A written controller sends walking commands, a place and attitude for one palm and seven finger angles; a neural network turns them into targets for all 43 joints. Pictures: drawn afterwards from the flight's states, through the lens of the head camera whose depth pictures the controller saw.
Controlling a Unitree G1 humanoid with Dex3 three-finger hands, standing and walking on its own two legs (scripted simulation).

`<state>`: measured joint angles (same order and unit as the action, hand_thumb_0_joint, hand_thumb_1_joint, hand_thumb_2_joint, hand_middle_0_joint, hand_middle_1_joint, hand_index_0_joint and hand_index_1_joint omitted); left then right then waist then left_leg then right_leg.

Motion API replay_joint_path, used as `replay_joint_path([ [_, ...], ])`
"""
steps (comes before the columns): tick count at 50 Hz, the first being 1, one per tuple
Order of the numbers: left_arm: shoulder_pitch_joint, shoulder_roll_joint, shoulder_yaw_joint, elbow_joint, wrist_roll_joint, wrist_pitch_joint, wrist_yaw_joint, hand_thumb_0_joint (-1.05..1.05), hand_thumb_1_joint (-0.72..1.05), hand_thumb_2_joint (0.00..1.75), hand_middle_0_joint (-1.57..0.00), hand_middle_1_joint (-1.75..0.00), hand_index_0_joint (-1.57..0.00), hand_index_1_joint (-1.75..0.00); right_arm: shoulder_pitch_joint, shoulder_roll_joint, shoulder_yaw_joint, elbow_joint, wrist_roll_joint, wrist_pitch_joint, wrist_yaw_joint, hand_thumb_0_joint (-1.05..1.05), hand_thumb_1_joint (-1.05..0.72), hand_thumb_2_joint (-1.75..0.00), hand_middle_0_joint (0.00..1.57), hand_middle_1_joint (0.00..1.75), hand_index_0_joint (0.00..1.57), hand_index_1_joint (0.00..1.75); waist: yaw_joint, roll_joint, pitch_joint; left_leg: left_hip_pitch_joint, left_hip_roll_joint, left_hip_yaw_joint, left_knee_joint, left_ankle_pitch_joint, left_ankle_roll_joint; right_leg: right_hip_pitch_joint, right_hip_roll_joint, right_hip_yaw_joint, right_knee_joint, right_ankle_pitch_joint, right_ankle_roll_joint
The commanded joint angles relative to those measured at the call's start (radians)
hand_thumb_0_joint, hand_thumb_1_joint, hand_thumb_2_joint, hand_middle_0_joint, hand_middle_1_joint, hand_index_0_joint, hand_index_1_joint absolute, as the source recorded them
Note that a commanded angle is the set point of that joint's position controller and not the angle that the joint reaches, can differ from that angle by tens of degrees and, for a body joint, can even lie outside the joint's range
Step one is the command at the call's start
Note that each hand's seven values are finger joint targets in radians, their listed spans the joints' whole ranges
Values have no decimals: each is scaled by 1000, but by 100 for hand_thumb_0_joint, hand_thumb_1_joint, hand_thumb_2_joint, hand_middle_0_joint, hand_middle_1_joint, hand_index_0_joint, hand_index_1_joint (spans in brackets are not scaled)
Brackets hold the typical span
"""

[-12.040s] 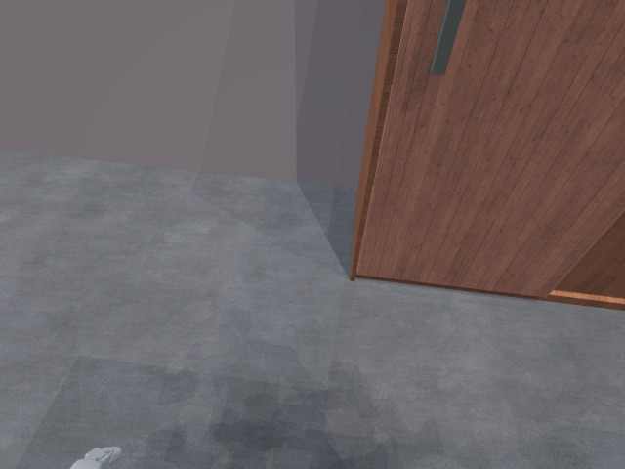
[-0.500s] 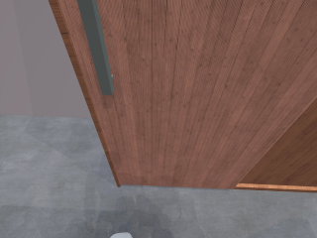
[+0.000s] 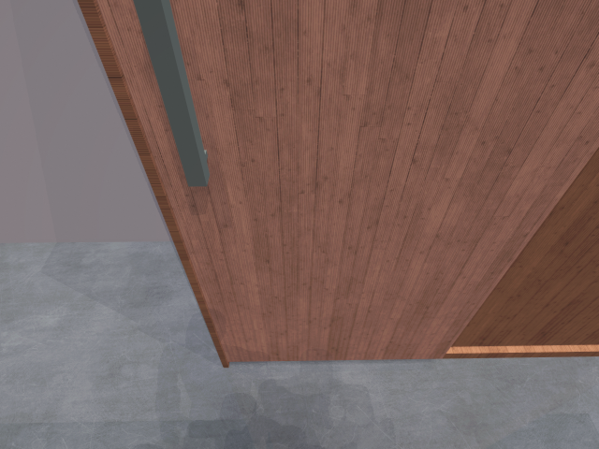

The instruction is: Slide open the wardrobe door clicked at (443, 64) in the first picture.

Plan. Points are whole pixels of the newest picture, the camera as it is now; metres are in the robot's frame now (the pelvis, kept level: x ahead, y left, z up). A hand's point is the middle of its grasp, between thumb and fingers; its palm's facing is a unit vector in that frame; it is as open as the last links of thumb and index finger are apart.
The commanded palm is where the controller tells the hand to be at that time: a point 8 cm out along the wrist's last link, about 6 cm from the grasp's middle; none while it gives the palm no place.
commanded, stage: come to a stop and stand still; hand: left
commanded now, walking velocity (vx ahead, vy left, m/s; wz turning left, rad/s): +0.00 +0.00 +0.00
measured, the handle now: (179, 82) +0.48 +0.19 +0.26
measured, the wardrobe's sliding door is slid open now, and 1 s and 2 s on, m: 0.00 0.00 0.00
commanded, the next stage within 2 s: look again from close up in 0.90 s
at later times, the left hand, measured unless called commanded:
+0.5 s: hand out of the picture +0.01 +0.20 -0.17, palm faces -0.01 -0.98 -0.21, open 7.4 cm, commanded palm none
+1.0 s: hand out of the picture +0.04 +0.21 -0.17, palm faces -0.01 -0.98 -0.18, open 7.4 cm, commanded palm none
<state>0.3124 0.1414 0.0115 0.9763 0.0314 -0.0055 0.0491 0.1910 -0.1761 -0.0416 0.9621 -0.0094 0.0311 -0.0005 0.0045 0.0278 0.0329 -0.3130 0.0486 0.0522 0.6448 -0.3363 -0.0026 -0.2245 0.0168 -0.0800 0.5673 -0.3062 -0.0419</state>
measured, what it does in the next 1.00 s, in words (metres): stands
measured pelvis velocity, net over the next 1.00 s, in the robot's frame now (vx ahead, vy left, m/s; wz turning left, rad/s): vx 0.03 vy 0.03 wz -0.02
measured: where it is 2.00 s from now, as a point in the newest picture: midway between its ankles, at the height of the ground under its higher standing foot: outside the picture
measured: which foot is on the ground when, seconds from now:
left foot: down 0.00-1.00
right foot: down 0.00-1.00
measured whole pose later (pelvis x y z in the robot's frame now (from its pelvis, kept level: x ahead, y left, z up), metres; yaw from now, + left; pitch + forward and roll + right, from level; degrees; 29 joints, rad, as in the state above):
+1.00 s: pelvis +0.03 +0.03 +0.01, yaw -1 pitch -1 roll +0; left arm 0.27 0.18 -0.01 1.09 0.02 -0.01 0.04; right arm 0.22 -0.17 0.02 1.11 -0.01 -0.02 -0.02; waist 0.01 -0.03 0.03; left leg -0.19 -0.01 0.09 0.45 -0.25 0.05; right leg -0.14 -0.03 -0.04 0.44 -0.28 0.02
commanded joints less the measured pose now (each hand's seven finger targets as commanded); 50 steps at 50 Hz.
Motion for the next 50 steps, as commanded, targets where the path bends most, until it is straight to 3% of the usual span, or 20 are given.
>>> replay_joint_path([
  [1, -13, 129, 22, -83, -16, -26, 8, 0, 90, 90, -20, -30, -20, -30, 84, -85, 5, -52, -7, -42, -8, 0, -90, -90, 20, 30, 20, 30, -25, 10, 21, 65, 79, -111, -212, 172, 50, -77, -101, 125, -120, 108, -11],
  [2, -8, 125, 21, -83, -12, -13, 6, 0, 90, 90, -20, -30, -20, -30, 67, -99, 7, -57, -10, -39, -9, 0, -90, -90, 20, 30, 20, 30, -12, 55, 65, -7, 88, -143, -255, 50, 61, -72, -80, 109, -137, -38, -6],
  [3, -2, 129, 19, -75, -10, -10, 4, 0, 90, 90, -20, -30, -20, -30, 59, -97, 11, -55, -13, -42, -7, 0, -90, -90, 20, 30, 20, 30, -3, 120, 88, -64, 87, -164, -297, -7, 66, -36, -71, 95, -132, -56, -1],
  [5, 17, 135, 13, -60, -11, -7, -5, 0, 90, 90, -20, -30, -20, -30, 44, -102, 16, -58, -13, -36, -9, 0, -90, -90, 20, 30, 20, 30, 6, 56, 113, -103, 67, -161, -332, -156, 59, -29, -69, 106, -157, -99, -1],
  [6, 21, 138, 12, -59, -11, -8, -8, 0, 90, 90, -20, -30, -20, -30, 55, -106, 15, -57, -14, -34, -9, 0, -90, -90, 20, 30, 20, 30, 4, 14, 103, -97, 53, -151, -325, -158, 55, -31, -75, 123, -176, -127, -3],
  [8, 12, 146, 11, -58, -12, -12, -10, 0, 90, 90, -20, -30, -20, -30, 86, -101, 19, -43, -16, -38, -9, 0, -90, -90, 20, 30, 20, 30, -3, -27, 67, -51, 45, -132, -314, -100, 51, -30, -91, 135, -200, -134, -7],
  [11, 9, 154, 10, -54, -16, -10, -13, 0, 90, 90, -20, -30, -20, -30, 107, -109, 25, -21, -16, -37, -7, 0, -90, -90, 20, 30, 20, 30, -8, -32, 57, -31, 39, -120, -306, -113, 46, -59, -101, 150, -218, -194, -8],
  [17, 14, 154, 2, -27, -18, -16, -14, 0, 90, 90, -20, -30, -20, -30, 135, -102, 34, 20, -12, -44, -8, 0, -90, -90, 20, 30, 20, 30, -11, -31, 51, -16, 41, -113, -303, -61, 42, -51, -110, 159, -222, -144, -11],
  [26, 40, 133, -7, 36, -19, -22, -11, 0, 90, 90, -20, -30, -20, -30, 148, -93, 40, 77, -2, -63, -17, 0, -90, -90, 20, 30, 20, 30, -2, -4, 2, 44, 59, -107, -299, 112, 48, 26, -112, 129, -181, 72, 0],
  [29, 43, 128, -7, 51, -18, -24, -8, 0, 90, 90, -20, -30, -20, -30, 144, -89, 40, 92, 1, -67, -21, 0, -90, -90, 20, 30, 20, 30, -3, -25, -10, 78, 59, -94, -279, 197, 48, 38, -116, 127, -175, 137, 4],
  [38, 41, 121, -10, 79, -14, -21, -5, 0, 90, 90, -20, -30, -20, -30, 110, -84, 38, 114, 2, -66, -26, 0, -90, -90, 20, 30, 20, 30, -3, -29, 25, 109, 61, -90, -281, 240, 49, 28, -121, 123, -187, 170, 13],
  [50, 24, 132, -9, 84, -16, -17, -7, 0, 90, 90, -20, -30, -20, -30, 76, -107, 37, 115, 0, -67, -28, 0, -90, -90, 20, 30, 20, 30, -1, -17, 10, 141, 64, -88, -289, 296, 49, 46, -126, 122, -190, 199, 19],
])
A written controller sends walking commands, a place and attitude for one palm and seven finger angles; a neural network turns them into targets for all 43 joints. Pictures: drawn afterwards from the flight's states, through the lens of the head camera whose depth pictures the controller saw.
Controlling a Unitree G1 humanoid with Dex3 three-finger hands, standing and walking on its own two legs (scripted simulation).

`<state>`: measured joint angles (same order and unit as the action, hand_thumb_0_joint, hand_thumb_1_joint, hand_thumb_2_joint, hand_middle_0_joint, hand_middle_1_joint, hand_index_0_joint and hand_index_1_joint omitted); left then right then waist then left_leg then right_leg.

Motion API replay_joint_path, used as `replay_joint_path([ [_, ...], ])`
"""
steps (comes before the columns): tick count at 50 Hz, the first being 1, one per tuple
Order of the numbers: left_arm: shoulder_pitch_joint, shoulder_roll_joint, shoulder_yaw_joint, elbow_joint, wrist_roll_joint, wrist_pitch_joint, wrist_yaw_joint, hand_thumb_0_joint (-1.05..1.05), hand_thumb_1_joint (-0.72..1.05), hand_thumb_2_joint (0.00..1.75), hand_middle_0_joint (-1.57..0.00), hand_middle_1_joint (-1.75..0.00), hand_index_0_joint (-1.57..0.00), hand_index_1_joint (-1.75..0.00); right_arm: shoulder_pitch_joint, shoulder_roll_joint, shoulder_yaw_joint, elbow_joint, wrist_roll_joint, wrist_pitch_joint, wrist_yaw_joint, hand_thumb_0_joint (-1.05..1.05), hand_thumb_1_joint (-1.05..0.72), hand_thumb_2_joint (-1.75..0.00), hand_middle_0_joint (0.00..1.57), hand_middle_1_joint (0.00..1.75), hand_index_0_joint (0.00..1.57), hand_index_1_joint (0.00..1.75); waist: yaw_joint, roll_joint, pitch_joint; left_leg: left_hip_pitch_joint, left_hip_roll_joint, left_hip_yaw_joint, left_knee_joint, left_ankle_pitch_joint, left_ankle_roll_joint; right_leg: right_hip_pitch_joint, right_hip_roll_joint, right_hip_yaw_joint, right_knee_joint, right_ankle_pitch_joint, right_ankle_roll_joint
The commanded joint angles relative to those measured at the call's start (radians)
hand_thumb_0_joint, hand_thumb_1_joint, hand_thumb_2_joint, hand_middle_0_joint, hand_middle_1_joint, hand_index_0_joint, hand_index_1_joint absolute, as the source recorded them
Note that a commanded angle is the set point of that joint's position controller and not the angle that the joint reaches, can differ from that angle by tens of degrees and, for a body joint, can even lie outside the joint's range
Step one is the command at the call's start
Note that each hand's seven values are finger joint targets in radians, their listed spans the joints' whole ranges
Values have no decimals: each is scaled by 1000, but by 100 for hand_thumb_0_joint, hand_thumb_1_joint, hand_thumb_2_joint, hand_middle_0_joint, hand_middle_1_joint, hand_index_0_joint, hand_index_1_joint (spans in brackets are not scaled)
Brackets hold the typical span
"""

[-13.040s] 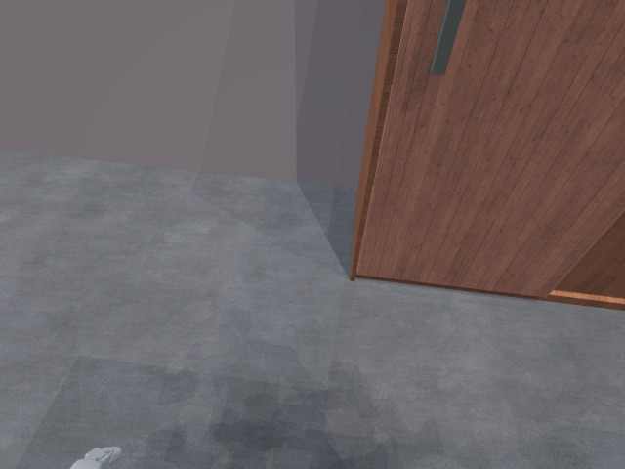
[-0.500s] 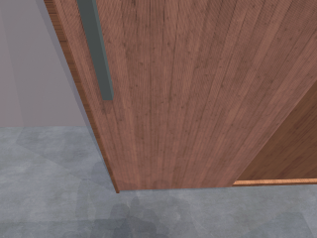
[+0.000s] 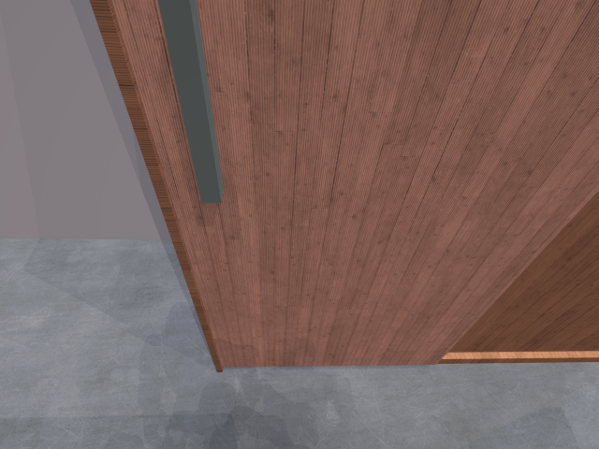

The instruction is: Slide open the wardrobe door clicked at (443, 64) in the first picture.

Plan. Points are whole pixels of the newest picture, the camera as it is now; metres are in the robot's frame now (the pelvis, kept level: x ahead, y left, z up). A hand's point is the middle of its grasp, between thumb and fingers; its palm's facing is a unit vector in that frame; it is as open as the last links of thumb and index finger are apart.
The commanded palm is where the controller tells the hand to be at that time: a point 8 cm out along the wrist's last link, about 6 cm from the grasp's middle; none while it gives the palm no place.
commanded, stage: look again from close up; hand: left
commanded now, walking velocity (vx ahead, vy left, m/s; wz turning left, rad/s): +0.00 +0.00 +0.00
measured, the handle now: (199, 95) +0.44 +0.16 +0.25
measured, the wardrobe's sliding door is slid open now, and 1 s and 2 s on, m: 0.00 0.00 0.00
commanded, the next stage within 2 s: raise the hand with hooked fingers in 0.72 s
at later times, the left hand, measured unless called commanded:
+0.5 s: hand out of the picture +0.02 +0.18 -0.18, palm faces +0.01 -0.98 -0.19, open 7.4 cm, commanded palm none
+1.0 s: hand (157, 399) +0.18 +0.19 -0.01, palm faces +0.27 -0.95 -0.14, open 7.5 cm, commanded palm +0.11 +0.23 -0.03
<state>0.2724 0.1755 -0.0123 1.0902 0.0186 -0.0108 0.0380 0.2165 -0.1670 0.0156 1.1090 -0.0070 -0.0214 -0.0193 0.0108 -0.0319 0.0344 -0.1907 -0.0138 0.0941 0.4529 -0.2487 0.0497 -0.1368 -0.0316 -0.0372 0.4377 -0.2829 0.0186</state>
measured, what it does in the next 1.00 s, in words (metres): stands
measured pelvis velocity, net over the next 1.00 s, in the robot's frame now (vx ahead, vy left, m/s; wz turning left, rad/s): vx -0.02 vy -0.01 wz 0.05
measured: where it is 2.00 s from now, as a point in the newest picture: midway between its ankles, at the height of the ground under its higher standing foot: outside the picture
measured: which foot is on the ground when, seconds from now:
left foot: down 0.00-1.00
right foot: down 0.00-1.00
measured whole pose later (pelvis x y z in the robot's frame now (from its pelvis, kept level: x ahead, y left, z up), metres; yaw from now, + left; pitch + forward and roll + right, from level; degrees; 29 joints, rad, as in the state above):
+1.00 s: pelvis -0.02 -0.01 -0.01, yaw +3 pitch +1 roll +1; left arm 0.40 0.19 0.07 0.08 -0.14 -0.11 0.10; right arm 0.32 -0.21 0.00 0.81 0.03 -0.24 -0.05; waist -0.02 -0.01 -0.02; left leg -0.32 -0.05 0.07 0.57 -0.26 0.05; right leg -0.29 -0.05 -0.06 0.63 -0.35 0.00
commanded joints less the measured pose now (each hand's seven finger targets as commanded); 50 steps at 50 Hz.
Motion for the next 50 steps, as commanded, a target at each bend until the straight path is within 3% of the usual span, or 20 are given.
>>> replay_joint_path([
  [1, 63, 100, 17, -30, -3, -11, 4, 0, 90, 90, -20, -30, -20, -30, 52, -117, -21, -33, -4, -15, -9, 0, -90, -90, 20, 30, 20, 30, -8, 43, -5, 28, 128, -130, -99, 218, -3, -35, -77, 77, -57, 178, -40],
  [5, 57, 105, 19, -30, -3, -11, 4, 0, 90, 90, -20, -30, -20, -30, 51, -122, -21, -28, -3, -17, -11, 0, -90, -90, 20, 30, 20, 30, -7, 41, -16, 41, 129, -129, -93, 272, -3, -22, -78, 75, -50, 211, -39],
  [15, 56, 109, 21, -27, -4, -6, 3, 0, 90, 90, -20, -30, -20, -30, 55, -121, -19, -18, -3, -17, -11, 0, -90, -90, 20, 30, 20, 30, -2, 42, -3, 33, 129, -131, -114, 237, -1, -17, -81, 68, -59, 170, -36],
  [23, 61, 104, 22, -23, -3, -9, 5, 0, 90, 90, -20, -30, -20, -30, 70, -111, -23, -9, -2, -19, -15, 0, -90, -90, 20, 30, 20, 30, -3, 28, -9, 55, 129, -128, -102, 299, 1, -12, -82, 67, -57, 218, -38],
  [33, 71, 92, 21, -13, -2, -6, 5, 0, 90, 90, -20, -30, -20, -30, 76, -101, -22, -1, -1, -17, -15, 0, -90, -90, 20, 30, 20, 30, -2, 41, 33, 33, 127, -131, -130, 201, -2, -34, -80, 73, -78, 154, -36],
  [40, 78, 87, 20, -9, -3, -7, 3, 0, 90, 90, -20, -30, -20, -30, 83, -102, -22, -2, -2, -17, -14, 0, -90, -90, 20, 30, 20, 30, -5, 33, 22, 37, 127, -133, -137, 172, -4, -41, -80, 76, -81, 138, -39],
  [41, 120, 82, 8, 13, 13, -28, 42, 0, 90, 90, -20, -30, -20, -30, 45, -130, -22, -70, 6, -23, -7, 0, -90, -90, 20, 30, 20, 30, 0, 63, 48, 0, 147, -125, 56, 504, -34, -93, -103, 99, -50, 376, -28],
  [42, -579, 337, 166, -1585, -185, -219, 49, 0, 88, 89, -20, -32, -20, -32, 92, -279, -58, -422, 54, -154, -36, 0, -90, -90, 20, 30, 20, 30, -103, 282, -465, 338, 53, -157, -22, 549, -78, -55, 10, -18, 43, 359, -44],
  [43, -427, 402, 224, -1561, -125, -192, 110, 0, 85, 88, -20, -33, -20, -33, 6, -175, -10, -376, 50, -225, -75, 0, -90, -90, 20, 30, 20, 30, -49, 374, -418, 378, 106, -136, -57, 548, -105, -130, 18, -9, 149, 117, -43],
  [44, 69, 80, 25, -1325, -125, -69, 108, 0, 83, 87, -21, -34, -21, -34, 21, -131, -24, -415, 45, -278, -60, 0, -90, -90, 20, 30, 20, 30, -29, 297, -332, 278, 121, -170, -105, 503, -112, -227, 30, -41, 219, -62, -49],
  [45, 131, -41, -21, -1197, -166, -26, 105, 0, 81, 86, -21, -36, -21, -36, 35, -144, -35, -365, 57, -284, -58, 0, -90, -90, 20, 30, 20, 30, -50, 185, -178, 145, 93, -173, -102, 355, -99, -267, 21, -37, 225, -76, -32],
  [46, 40, -12, -7, -1283, -182, -74, 88, 0, 78, 85, -21, -37, -21, -37, 11, -183, -54, -432, 57, -297, -52, 0, -90, -90, 20, 30, 20, 30, -54, 141, -85, 47, 82, -175, -51, 207, -78, -276, 16, -48, 171, -65, -34],
  [47, 38, 48, 64, -1252, -174, -130, 74, 0, 76, 84, -21, -39, -21, -39, -5, -203, -63, -455, 38, -303, -47, 0, -90, -90, 20, 30, 20, 30, -58, 83, -72, -39, 58, -173, 7, 67, -70, -298, 24, -57, 122, -49, -38],
  [48, 124, 64, 117, -1189, -175, -187, 47, 0, 74, 83, -21, -40, -21, -40, -11, -205, -69, -487, 31, -300, -39, 0, -90, -90, 20, 30, 20, 30, -34, 27, -69, -101, 38, -160, 61, 40, -70, -299, 29, -69, 103, -12, -44],
  [50, 293, -26, 112, -975, -212, -327, -57, 0, 69, 81, -22, -43, -22, -43, -52, -201, -80, -519, 17, -282, -19, 0, -90, -90, 20, 30, 20, 30, -2, -240, -41, -267, 37, -132, 176, -4, -69, -415, 48, -87, 192, -76, -40],
])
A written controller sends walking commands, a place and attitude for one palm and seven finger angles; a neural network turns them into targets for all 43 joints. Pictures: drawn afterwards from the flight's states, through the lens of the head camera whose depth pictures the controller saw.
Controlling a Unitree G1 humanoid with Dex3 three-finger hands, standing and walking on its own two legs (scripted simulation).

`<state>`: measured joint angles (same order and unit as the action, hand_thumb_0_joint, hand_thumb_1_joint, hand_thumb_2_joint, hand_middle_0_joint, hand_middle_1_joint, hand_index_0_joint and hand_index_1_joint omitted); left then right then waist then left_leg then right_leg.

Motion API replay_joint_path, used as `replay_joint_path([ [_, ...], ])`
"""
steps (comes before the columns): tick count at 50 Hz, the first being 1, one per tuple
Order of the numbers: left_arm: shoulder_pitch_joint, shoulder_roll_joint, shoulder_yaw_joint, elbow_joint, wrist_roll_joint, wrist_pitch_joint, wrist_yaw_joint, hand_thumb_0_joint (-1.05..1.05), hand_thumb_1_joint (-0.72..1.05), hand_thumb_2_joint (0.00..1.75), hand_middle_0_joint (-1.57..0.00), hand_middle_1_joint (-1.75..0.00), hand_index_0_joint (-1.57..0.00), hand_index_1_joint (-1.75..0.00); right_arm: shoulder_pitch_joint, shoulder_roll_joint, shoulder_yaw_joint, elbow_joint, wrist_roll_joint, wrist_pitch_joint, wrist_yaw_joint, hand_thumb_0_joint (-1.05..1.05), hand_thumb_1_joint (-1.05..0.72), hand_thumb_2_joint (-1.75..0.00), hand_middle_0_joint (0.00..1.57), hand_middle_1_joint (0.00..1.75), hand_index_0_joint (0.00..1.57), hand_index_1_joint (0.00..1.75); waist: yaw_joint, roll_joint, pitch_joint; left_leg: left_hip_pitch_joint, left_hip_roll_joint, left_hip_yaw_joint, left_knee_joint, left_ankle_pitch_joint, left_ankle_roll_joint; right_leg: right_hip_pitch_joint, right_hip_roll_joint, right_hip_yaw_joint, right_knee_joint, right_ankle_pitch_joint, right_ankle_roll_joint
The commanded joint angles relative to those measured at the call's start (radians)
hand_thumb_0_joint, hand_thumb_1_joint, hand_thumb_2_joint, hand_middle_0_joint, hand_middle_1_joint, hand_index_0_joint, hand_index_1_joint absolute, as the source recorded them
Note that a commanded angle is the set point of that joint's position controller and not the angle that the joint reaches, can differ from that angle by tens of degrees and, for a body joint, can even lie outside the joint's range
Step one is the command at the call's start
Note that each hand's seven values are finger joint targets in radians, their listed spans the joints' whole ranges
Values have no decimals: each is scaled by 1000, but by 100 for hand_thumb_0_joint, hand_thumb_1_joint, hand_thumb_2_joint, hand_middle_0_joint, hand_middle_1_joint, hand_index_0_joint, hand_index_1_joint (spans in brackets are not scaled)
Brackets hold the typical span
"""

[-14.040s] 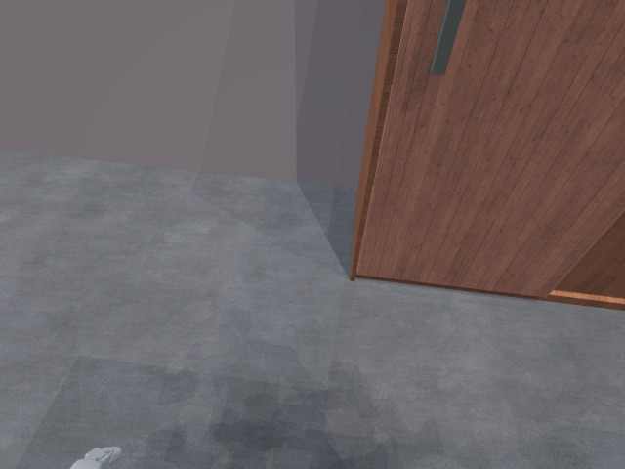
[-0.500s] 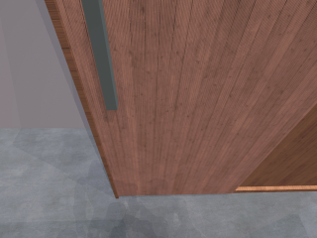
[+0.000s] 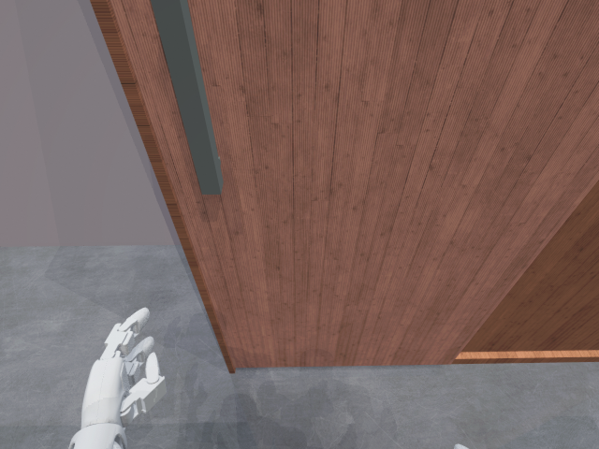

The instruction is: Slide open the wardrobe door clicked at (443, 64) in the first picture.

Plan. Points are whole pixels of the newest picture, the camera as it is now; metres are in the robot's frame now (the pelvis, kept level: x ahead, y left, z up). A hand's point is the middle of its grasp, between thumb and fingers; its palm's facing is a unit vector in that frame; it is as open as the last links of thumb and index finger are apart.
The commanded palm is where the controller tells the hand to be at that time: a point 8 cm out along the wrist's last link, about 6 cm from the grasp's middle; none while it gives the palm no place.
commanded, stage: raise the hand with hooked fingers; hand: left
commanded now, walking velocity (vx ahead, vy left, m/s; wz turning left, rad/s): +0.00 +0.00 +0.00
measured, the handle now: (195, 88) +0.47 +0.15 +0.26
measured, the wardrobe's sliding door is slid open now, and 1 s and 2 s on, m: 0.00 0.00 0.00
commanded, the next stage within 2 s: move the hooked fingers beside the handle in 1.92 s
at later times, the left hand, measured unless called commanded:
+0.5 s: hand (146, 361) +0.21 +0.18 +0.07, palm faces +0.05 -0.99 -0.12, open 10.1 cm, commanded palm +0.17 +0.24 +0.09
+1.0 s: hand (61, 269) +0.25 +0.25 +0.18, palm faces +0.13 -0.99 -0.10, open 13.0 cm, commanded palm +0.22 +0.29 +0.19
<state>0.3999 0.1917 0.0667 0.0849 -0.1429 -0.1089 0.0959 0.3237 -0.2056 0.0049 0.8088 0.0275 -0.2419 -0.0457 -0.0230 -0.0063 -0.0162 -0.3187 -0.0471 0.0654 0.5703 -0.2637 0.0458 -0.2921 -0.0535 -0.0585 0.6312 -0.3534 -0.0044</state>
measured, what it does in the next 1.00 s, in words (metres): stands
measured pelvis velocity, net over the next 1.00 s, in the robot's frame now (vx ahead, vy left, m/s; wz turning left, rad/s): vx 0.01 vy -0.01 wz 0.01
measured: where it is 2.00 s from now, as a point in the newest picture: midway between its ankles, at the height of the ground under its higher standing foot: outside the picture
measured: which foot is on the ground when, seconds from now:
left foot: down 0.00-1.00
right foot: down 0.00-1.00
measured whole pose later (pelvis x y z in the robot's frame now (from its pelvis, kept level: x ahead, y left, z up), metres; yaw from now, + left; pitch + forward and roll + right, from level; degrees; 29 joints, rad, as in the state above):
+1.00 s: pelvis +0.01 -0.01 +0.01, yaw +1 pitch -2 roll -1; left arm 0.07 0.40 0.41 -0.13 -0.35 0.09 -0.32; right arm 0.20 -0.25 0.07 0.63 0.08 -0.31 -0.11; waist 0.07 0.03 -0.02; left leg -0.24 -0.01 0.03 0.55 -0.28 0.03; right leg -0.17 -0.01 -0.09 0.52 -0.32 -0.02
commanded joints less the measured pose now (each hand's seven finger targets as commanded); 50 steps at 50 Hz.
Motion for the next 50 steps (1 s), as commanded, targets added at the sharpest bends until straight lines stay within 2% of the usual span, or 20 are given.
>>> replay_joint_path([
  [1, 191, -65, 27, 65, -74, -313, -187, 0, 67, 80, -22, -45, -22, -45, -183, -167, -74, -239, -21, -55, 21, 0, -90, -90, 20, 30, 20, 30, 44, -306, 13, -230, 63, -91, 111, -34, -68, -317, 68, -57, 47, -54, -16],
  [2, 207, -37, 55, 72, -100, -392, -265, 0, 64, 79, -22, -47, -22, -47, -198, -173, -86, -266, -19, -50, 34, 0, -90, -90, 20, 30, 20, 30, 56, -282, -10, -285, 55, -72, 156, -64, -71, -336, 59, -34, 76, -84, -19],
  [3, 267, 46, 147, 128, -105, -413, -317, 0, 62, 78, -22, -48, -22, -48, -199, -181, -98, -305, -7, -36, 45, 0, -90, -90, 20, 30, 20, 30, 86, -171, -19, -288, 44, -52, 173, -59, -70, -302, 49, -6, 85, -69, -34],
  [4, 261, 73, 153, 83, -115, -390, -352, 0, 60, 77, -22, -50, -22, -50, -229, -185, -90, -366, 4, -25, 46, 0, -90, -90, 20, 30, 20, 30, 101, -79, -49, -295, 26, -29, 173, -77, -62, -269, 41, 5, 90, -70, -35],
  [6, 141, 159, 206, -88, -136, -313, -364, 0, 55, 75, -22, -53, -22, -53, -255, -182, -77, -443, 24, -4, 30, 0, -90, -90, 20, 30, 20, 30, 109, -42, -146, -280, 17, -15, 168, -99, -40, -222, 39, 34, 77, -98, -26],
  [8, 30, 214, 261, -248, -158, -271, -321, 0, 50, 73, -23, -55, -23, -55, -232, -167, -72, -467, 19, 14, 5, 0, -90, -90, 20, 30, 20, 30, 89, 8, -179, -265, 24, -21, 176, -123, -33, -229, 42, 65, 46, -162, -12],
  [9, -25, 200, 253, -349, -156, -277, -291, 0, 48, 72, -23, -57, -23, -57, -218, -151, -70, -478, 16, 13, -4, 0, -90, -90, 20, 30, 20, 30, 71, 36, -192, -233, 29, -24, 183, -108, -26, -230, 40, 82, 32, -154, -9],
  [12, -157, 215, 249, -524, -137, -370, -219, 0, 41, 69, -24, -62, -24, -62, -159, -127, -59, -438, 6, -9, -23, 0, -90, -90, 20, 30, 20, 30, 16, 94, -203, -171, 46, -44, 216, -43, -17, -232, 41, 111, 14, -83, -9],
  [13, -217, 219, 220, -538, -131, -399, -219, 0, 39, 68, -24, -63, -24, -63, -138, -136, -51, -418, 1, -18, -25, 0, -90, -90, 20, 30, 20, 30, -17, 62, -172, -178, 51, -59, 225, -55, -13, -252, 42, 117, 2, -95, -5],
  [14, -228, 207, 198, -506, -134, -420, -235, 0, 36, 67, -24, -64, -24, -64, -142, -138, -48, -399, 4, -32, -29, 0, -90, -90, 20, 30, 20, 30, -30, 73, -155, -172, 52, -63, 234, -56, -11, -254, 39, 136, -16, -93, -3],
  [17, -235, 227, 164, -380, -160, -407, -338, 0, 29, 64, -24, -69, -24, -69, -154, -162, -32, -357, 21, -63, -44, 0, -90, -90, 20, 30, 20, 30, -45, 88, -81, -172, 55, -72, 215, -86, -11, -238, 25, 164, -77, -116, 5],
  [18, -245, 240, 164, -328, -171, -368, -379, 0, 27, 63, -25, -70, -25, -70, -153, -169, -26, -349, 27, -67, -51, 0, -90, -90, 20, 30, 20, 30, -40, 82, -60, -177, 54, -74, 211, -88, -8, -210, 16, 191, -104, -118, 13],
  [20, -260, 324, 247, -257, -196, -274, -432, 0, 22, 61, -25, -74, -25, -74, -161, -175, -23, -339, 36, -68, -67, 0, -90, -90, 20, 30, 20, 30, -12, 47, -95, -181, 54, -79, 191, -81, -10, -133, -10, 224, -144, -107, 33],
  [23, -252, 395, 376, -185, -236, -152, -451, 0, 15, 58, -25, -78, -25, -78, -194, -169, -14, -338, 37, -73, -76, 0, -90, -90, 20, 30, 20, 30, 44, 16, -130, -169, 59, -101, 152, -26, -17, -20, -42, 232, -155, 6, 55],
  [28, -193, 364, 454, -259, -288, -116, -443, 0, 4, 53, -26, -86, -26, -86, -190, -158, -12, -349, 30, -109, -51, 0, -90, -90, 20, 30, 20, 30, 92, -52, -234, -84, 57, -96, 100, 158, -23, 125, -38, 167, -79, 505, 93],
  [30, -195, 335, 426, -280, -278, -113, -451, 0, -1, 51, -27, -88, -27, -88, -170, -163, -17, -344, 34, -125, -42, 0, -90, -90, 20, 30, 20, 30, 81, -29, -235, -41, 51, -80, 81, 191, -20, 105, -24, 136, -71, 588, 96],
  [34, -228, 340, 413, -316, -266, -66, -452, 0, -10, 47, -27, -94, -27, -94, -165, -173, -22, -343, 42, -142, -45, 0, -90, -90, 20, 30, 20, 30, 81, -25, -195, 29, 48, -72, 34, 207, -10, 58, 8, 82, -95, 486, 69],
  [38, -339, 408, 447, -408, -250, -17, -420, 0, -20, 43, -28, -100, -28, -100, -184, -172, -14, -340, 39, -150, -64, 0, -90, -90, 20, 30, 20, 30, 89, 41, -167, 101, 52, -78, -19, 200, -5, 34, 39, 28, -125, 334, 17],
  [41, -423, 403, 433, -461, -233, 15, -399, 0, -27, 40, -28, -105, -28, -105, -198, -163, -3, -335, 42, -153, -70, 0, -90, -90, 20, 30, 20, 30, 84, 121, -186, 171, 54, -92, -62, 210, -11, 32, 53, -8, -129, 291, -4],
  [50, -608, 446, 440, -407, -217, 229, -420, 0, -48, 31, -30, -118, -30, -118, -246, -160, 29, -340, 55, -105, -79, 0, -90, -90, 20, 30, 20, 30, 92, 108, -132, 231, 59, -133, -141, 216, -28, 65, 62, -25, -189, 272, -18],
])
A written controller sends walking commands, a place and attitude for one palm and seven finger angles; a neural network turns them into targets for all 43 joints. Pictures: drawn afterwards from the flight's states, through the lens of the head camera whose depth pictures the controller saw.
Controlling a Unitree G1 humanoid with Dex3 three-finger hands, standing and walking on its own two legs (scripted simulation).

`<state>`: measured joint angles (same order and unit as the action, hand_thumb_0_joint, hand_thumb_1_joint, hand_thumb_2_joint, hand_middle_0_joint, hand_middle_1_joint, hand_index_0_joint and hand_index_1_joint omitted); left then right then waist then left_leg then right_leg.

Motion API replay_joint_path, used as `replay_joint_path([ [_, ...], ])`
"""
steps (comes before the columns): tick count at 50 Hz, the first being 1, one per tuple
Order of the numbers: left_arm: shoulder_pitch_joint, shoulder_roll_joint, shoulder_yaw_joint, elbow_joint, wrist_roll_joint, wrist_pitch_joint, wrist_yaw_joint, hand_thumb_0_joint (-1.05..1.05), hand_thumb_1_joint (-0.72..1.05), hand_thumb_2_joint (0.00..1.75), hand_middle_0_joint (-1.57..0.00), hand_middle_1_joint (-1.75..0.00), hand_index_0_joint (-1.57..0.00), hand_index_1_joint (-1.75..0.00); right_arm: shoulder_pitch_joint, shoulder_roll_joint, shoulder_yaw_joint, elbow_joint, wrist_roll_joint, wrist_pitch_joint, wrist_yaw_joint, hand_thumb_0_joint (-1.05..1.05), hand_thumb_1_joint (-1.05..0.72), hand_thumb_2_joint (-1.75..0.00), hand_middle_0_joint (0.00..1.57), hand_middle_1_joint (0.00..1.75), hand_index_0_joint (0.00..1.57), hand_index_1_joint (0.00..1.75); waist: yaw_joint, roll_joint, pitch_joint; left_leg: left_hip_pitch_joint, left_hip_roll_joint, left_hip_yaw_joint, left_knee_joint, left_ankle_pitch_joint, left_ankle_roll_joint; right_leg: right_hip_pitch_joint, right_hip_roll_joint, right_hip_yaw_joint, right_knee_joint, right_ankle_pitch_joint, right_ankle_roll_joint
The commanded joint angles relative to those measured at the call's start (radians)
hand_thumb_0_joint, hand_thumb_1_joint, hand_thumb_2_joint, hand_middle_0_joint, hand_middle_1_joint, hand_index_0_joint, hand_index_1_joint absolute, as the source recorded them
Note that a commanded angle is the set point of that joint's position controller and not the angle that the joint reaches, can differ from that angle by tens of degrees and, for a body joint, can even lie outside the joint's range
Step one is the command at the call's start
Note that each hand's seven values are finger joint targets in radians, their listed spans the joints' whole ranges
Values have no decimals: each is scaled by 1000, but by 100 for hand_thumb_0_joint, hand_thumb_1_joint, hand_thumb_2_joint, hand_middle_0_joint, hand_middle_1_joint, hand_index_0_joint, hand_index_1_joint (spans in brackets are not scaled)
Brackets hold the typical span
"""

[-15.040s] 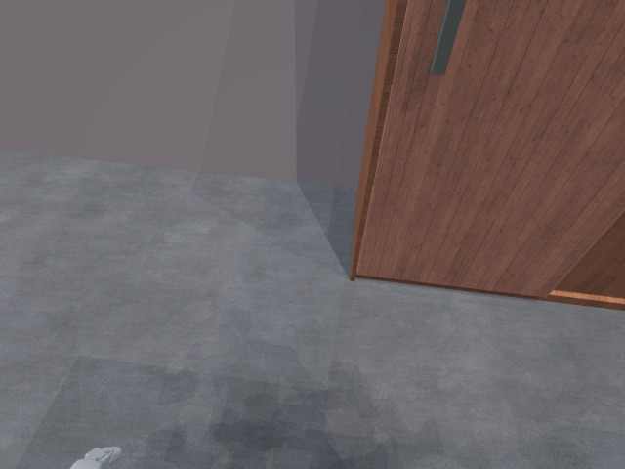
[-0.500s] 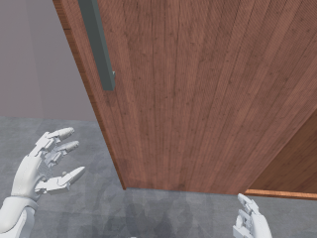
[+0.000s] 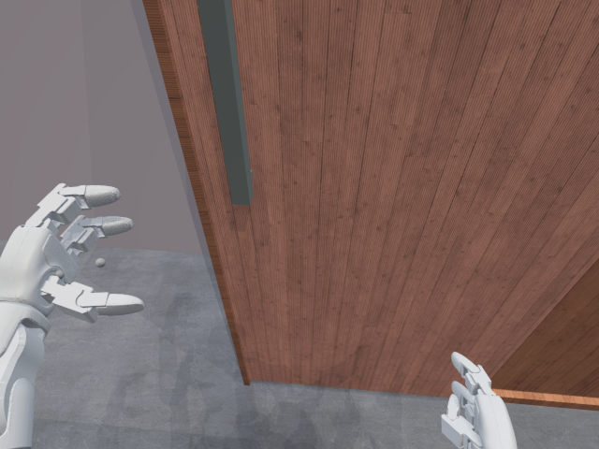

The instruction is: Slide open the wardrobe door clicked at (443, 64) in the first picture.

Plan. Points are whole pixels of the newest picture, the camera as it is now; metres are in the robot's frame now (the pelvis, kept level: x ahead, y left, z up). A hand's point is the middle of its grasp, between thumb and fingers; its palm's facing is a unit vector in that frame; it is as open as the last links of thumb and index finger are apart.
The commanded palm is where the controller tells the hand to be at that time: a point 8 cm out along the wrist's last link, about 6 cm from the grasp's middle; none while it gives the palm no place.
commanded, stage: raise the hand with hooked fingers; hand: left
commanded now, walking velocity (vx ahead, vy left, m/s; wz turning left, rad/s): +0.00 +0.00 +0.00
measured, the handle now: (234, 105) +0.46 +0.15 +0.26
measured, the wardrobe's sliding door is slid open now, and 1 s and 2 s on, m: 0.00 0.00 0.00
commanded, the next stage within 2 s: move the hooked fingers beside the handle in 0.92 s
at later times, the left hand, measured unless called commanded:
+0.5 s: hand (27, 178) +0.26 +0.30 +0.27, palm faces +0.14 -0.98 -0.14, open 14.0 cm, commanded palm +0.22 +0.33 +0.27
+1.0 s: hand (72, 186) +0.27 +0.26 +0.26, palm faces +0.13 -0.98 -0.14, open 14.0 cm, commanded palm +0.23 +0.30 +0.27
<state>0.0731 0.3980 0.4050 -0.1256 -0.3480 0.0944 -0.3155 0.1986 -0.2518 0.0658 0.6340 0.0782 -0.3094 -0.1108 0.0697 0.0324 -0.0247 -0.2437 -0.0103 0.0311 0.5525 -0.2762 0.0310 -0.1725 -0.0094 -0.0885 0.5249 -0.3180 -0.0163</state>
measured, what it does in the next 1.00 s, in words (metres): stands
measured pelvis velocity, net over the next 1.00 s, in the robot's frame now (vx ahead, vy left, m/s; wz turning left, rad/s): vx -0.01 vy -0.02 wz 0.02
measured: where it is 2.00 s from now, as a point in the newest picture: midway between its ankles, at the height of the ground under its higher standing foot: outside the picture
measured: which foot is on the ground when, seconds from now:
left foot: down 0.00-1.00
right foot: down 0.00-1.00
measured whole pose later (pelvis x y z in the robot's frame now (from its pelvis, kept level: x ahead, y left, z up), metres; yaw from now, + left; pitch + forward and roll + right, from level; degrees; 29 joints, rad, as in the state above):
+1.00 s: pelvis -0.01 -0.02 +0.00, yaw +1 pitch -4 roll +0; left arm -0.26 0.57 0.50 0.01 -0.33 0.43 -0.40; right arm 0.16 -0.28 0.11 0.63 0.12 -0.21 -0.10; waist 0.07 0.08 -0.03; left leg -0.20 0.00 0.00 0.50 -0.24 0.01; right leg -0.13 0.00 -0.11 0.49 -0.30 -0.04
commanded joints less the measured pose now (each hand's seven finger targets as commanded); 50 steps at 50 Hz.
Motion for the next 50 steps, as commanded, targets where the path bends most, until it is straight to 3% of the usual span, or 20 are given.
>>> replay_joint_path([
  [1, -318, 248, 102, -198, -11, 46, -11, 0, -50, 30, -30, -120, -30, -120, -127, -114, -28, -167, 6, -31, -13, 0, -90, -90, 20, 30, 20, 30, -6, 63, -129, 165, 22, -103, -130, 218, -14, -55, 17, 5, -89, 225, -6],
  [3, -355, 274, 118, -197, -10, 82, -14, 0, -50, 30, -30, -120, -30, -120, -146, -111, -21, -170, 8, -15, -12, 0, -90, -90, 20, 30, 20, 30, 3, 65, -128, 180, 21, -105, -137, 220, -15, -36, 20, 11, -106, 224, -12],
  [7, -465, 314, 130, -173, -1, 142, -27, 0, -50, 30, -30, -120, -30, -120, -167, -108, -9, -172, 12, 10, -12, 0, -90, -90, 20, 30, 20, 30, -7, 72, -139, 199, 18, -116, -154, 193, -17, -46, 17, 8, -117, 197, -13],
  [9, -514, 337, 139, -181, 2, 164, -34, 0, -50, 30, -30, -120, -30, -120, -180, -107, -5, -173, 13, 22, -10, 0, -90, -90, 20, 30, 20, 30, -4, 105, -149, 215, 15, -116, -157, 208, -19, -34, 14, 13, -127, 209, -18],
  [12, -591, 358, 135, -136, 9, 200, -44, 0, -50, 30, -30, -120, -30, -120, -194, -110, 2, -173, 18, 30, -13, 0, -90, -90, 20, 30, 20, 30, -10, 98, -135, 211, 14, -128, -173, 149, -18, -53, 11, 11, -132, 163, -17],
  [13, -582, 389, 161, -115, 6, 209, -48, 0, -50, 30, -30, -120, -30, -120, -198, -111, 2, -172, 17, 34, -11, 0, -90, -90, 20, 30, 20, 30, 2, 71, -129, 209, 12, -127, -170, 158, -15, -40, 13, 16, -146, 172, -20],
  [17, -687, 425, 158, -101, 17, 246, -65, 0, -50, 30, -30, -120, -30, -120, -213, -118, 6, -176, 24, 41, -11, 0, -90, -90, 20, 30, 20, 30, -6, 107, -158, 222, 9, -133, -178, 132, -17, -48, 5, 13, -137, 151, -19],
  [21, -751, 477, 179, -71, 21, 274, -82, 0, -50, 30, -30, -120, -30, -120, -218, -126, 6, -174, 27, 43, -10, 0, -90, -90, 20, 30, 20, 30, -4, 93, -178, 230, 5, -133, -175, 151, -11, -39, 2, 16, -143, 163, -20],
  [23, -652, 447, 176, 43, 9, 300, -98, 0, -50, 30, -30, -120, -30, -120, -208, -131, 2, -170, 28, 48, -1, 0, -90, -90, 20, 30, 20, 30, 7, 35, -141, 197, 5, -130, -168, 149, -8, -42, 3, 19, -153, 167, -21],
  [25, -634, 418, 145, 54, 5, 317, -112, 0, -50, 30, -30, -120, -30, -120, -209, -139, -2, -177, 38, 55, 6, 0, -90, -90, 20, 30, 20, 30, -5, 12, -125, 180, 5, -122, -164, 135, -5, -65, 0, 17, -146, 161, -14],
  [27, -647, 430, 150, -4, 6, 313, -112, 0, -50, 30, -30, -120, -30, -120, -218, -140, -6, -190, 38, 54, 10, 0, -90, -90, 20, 30, 20, 30, -4, 45, -150, 192, 3, -121, -157, 133, -5, -67, -3, 19, -135, 159, -14],
  [28, -623, 446, 168, -9, 0, 308, -108, 0, -50, 30, -30, -120, -30, -120, -220, -137, -5, -192, 36, 55, 12, 0, -90, -90, 20, 30, 20, 30, 5, 18, -139, 179, 4, -118, -145, 144, -3, -58, -3, 27, -145, 164, -17],
  [29, -660, 450, 169, -58, 0, 297, -105, 0, -50, 30, -30, -120, -30, -120, -225, -140, -5, -194, 37, 54, 12, 0, -90, -90, 20, 30, 20, 30, -4, 33, -159, 188, 3, -113, -147, 140, -1, -58, -4, 25, -143, 159, -13],
  [31, -680, 482, 210, -109, -1, 273, -86, 0, -50, 30, -30, -120, -30, -120, -227, -135, -8, -201, 32, 45, 6, 0, -90, -90, 20, 30, 20, 30, 3, 86, -196, 211, 0, -112, -143, 134, -2, -53, -3, 27, -135, 149, -14],
  [33, -650, 512, 244, -124, -4, 254, -68, 0, -50, 30, -30, -120, -30, -120, -221, -130, -7, -193, 27, 40, 5, 0, -90, -90, 20, 30, 20, 30, 12, 69, -189, 205, 4, -109, -134, 156, 0, -38, -4, 31, -144, 161, -15],
  [35, -683, 489, 230, -138, 1, 247, -58, 0, -50, 30, -30, -120, -30, -120, -223, -129, -6, -190, 29, 35, 0, 0, -90, -90, 20, 30, 20, 30, 2, 119, -183, 209, 3, -102, -137, 152, 0, -46, -5, 30, -139, 159, -14],
  [42, -676, 452, 178, -38, 10, 273, -66, 0, -50, 30, -30, -120, -30, -120, -210, -134, -7, -177, 35, 30, -8, 0, -90, -90, 20, 30, 20, 30, -13, 67, -145, 189, -1, -96, -127, 127, 7, -68, -10, 40, -147, 157, -1],
  [43, -660, 451, 174, -44, 8, 273, -71, 0, -50, 30, -30, -120, -30, -120, -213, -133, -9, -176, 35, 32, -6, 0, -90, -90, 20, 30, 20, 30, -7, 38, -142, 186, 2, -93, -116, 151, 9, -49, -13, 52, -153, 187, 0],
  [46, -682, 459, 182, -60, 3, 270, -84, 0, -50, 30, -30, -120, -30, -120, -221, -132, -8, -182, 36, 33, -5, 0, -90, -90, 20, 30, 20, 30, -10, 63, -172, 191, -4, -88, -102, 164, 10, -46, -18, 55, -139, 218, 4],
  [50, -650, 473, 213, -52, -8, 262, -88, 0, -50, 30, -30, -120, -30, -120, -219, -132, -10, -182, 35, 36, -1, 0, -90, -90, 20, 30, 20, 30, -5, 17, -202, 185, -5, -80, -81, 210, 14, -19, -21, 58, -123, 301, 13],
])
